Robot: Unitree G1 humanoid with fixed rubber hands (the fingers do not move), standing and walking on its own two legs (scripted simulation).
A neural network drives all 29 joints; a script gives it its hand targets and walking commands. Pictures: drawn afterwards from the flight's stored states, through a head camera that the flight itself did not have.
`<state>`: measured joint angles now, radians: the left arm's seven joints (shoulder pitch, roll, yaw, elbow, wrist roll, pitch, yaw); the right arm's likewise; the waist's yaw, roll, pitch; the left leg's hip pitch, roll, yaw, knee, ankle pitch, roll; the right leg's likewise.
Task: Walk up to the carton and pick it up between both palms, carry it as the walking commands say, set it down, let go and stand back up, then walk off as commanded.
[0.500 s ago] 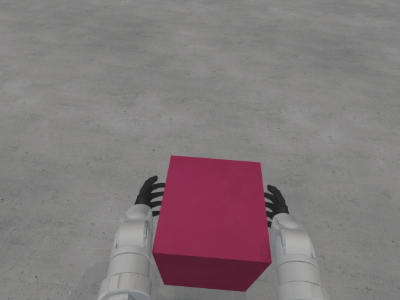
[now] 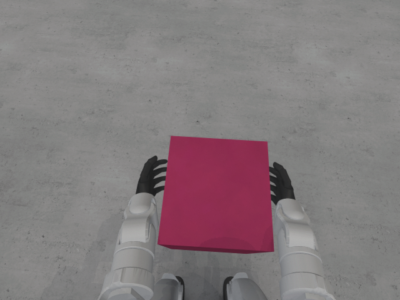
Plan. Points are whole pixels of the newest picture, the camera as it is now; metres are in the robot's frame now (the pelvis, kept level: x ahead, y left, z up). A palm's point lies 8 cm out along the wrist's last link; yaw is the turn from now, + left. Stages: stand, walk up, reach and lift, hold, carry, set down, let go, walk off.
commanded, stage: set down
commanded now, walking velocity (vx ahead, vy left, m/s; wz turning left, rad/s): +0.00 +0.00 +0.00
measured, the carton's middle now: (213, 202) +0.34 -0.02 -0.12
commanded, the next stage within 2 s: none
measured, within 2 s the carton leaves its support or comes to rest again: neither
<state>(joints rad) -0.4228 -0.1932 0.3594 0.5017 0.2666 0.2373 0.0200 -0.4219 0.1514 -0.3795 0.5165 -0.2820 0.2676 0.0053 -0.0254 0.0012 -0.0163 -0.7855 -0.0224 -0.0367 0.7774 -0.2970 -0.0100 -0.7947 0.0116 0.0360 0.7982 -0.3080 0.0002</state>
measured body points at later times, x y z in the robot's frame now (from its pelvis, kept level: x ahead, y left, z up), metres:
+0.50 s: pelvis -0.03 -0.01 -0.09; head +0.16 -0.02 +0.32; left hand +0.38 +0.14 -0.15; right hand +0.38 -0.16 -0.16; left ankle +0.04 +0.13 -0.70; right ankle +0.04 -0.12 -0.70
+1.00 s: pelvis -0.03 +0.00 -0.16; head +0.20 +0.00 +0.22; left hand +0.41 +0.13 -0.24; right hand +0.40 -0.17 -0.25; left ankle +0.04 +0.13 -0.70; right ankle +0.04 -0.12 -0.70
